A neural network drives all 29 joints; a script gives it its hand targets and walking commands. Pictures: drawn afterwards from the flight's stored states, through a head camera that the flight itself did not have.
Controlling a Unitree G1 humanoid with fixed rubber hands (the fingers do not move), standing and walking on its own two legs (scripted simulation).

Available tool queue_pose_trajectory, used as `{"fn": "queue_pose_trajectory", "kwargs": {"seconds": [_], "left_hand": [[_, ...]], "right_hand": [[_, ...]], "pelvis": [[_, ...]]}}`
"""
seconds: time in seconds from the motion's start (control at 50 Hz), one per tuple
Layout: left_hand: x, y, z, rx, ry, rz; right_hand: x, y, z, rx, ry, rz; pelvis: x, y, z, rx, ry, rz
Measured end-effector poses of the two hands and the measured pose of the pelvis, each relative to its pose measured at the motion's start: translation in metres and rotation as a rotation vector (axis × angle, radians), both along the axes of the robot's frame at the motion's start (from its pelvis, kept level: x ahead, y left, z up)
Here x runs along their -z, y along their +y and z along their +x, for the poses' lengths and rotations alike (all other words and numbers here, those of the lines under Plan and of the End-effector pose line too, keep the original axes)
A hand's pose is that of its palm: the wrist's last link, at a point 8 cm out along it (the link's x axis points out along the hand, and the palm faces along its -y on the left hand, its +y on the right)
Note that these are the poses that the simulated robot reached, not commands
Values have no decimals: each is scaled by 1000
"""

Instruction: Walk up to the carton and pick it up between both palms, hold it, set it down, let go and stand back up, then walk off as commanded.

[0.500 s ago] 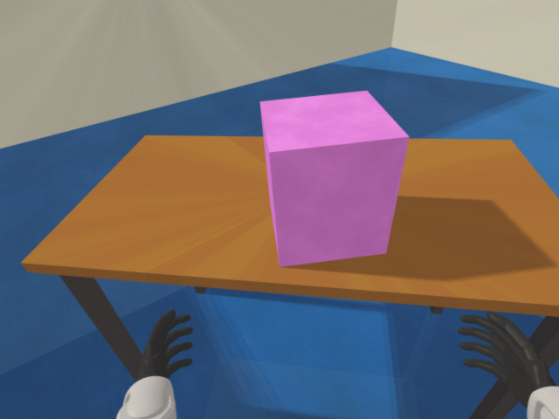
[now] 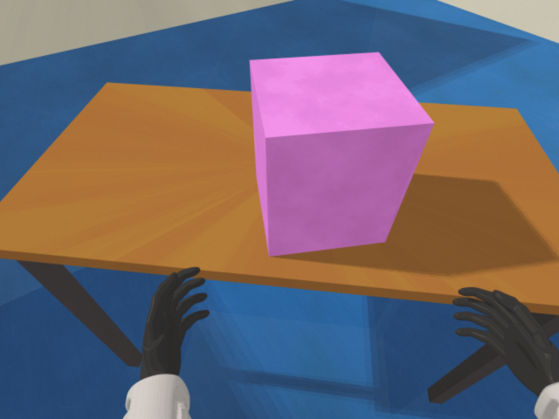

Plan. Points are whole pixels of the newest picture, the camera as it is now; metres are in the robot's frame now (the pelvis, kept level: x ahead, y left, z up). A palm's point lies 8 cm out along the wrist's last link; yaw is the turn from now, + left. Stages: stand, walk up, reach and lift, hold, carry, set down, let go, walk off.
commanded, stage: reach and lift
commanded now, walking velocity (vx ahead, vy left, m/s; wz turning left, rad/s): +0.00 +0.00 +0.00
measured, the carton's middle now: (322, 157) +0.51 -0.05 +0.11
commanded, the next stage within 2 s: none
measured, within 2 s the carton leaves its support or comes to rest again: neither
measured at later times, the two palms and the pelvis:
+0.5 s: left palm (166, 295) +0.24 +0.15 +0.13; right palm (523, 274) +0.27 -0.26 +0.12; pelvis -0.03 -0.02 +0.00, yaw +0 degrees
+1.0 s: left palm (174, 230) +0.31 +0.15 +0.16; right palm (501, 214) +0.34 -0.26 +0.15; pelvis -0.03 +0.00 +0.00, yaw +0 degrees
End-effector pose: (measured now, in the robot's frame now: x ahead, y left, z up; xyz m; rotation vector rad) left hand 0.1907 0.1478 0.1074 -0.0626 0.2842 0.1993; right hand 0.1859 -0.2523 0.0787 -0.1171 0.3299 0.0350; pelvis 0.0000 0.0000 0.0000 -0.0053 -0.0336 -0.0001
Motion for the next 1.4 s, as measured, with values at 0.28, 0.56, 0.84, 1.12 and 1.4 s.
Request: {"fn": "queue_pose_trajectory", "kwargs": {"seconds": [0.28, 0.56, 0.84, 1.12, 1.4], "left_hand": [[-16, -9, 25, 32, -1, 71], [-31, 4, 58, -21, 44, 75], [-43, -3, 104, 2, 67, 64], [-53, 6, 131, 24, 31, 84], [-66, 14, 158, -5, 17, 97]], "right_hand": [[-22, -16, 49, 48, -96, 26], [-43, -13, 94, 42, -106, 82], [-63, -16, 135, 41, -96, 75], [-73, 1, 171, 3, -109, 59], [-93, 6, 208, -10, -126, 74]], "pelvis": [[1, -9, -19, 19, -21, 13], [3, -16, -37, -1, -14, 28], [3, -8, -36, 12, 41, 30], [2, 2, -26, 2, 90, 14], [3, 8, -25, 9, 154, 9]]}}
